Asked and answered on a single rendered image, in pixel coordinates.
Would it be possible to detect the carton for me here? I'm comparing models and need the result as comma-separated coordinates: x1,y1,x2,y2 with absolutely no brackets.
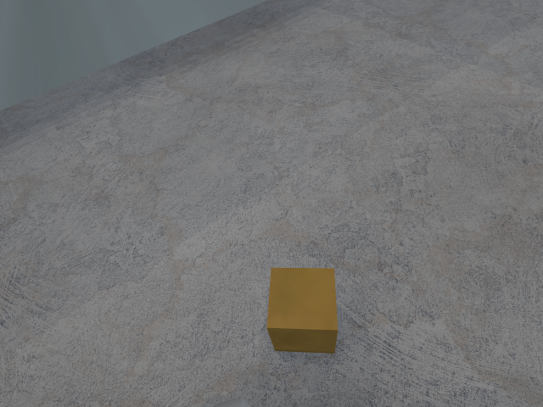
266,268,338,354

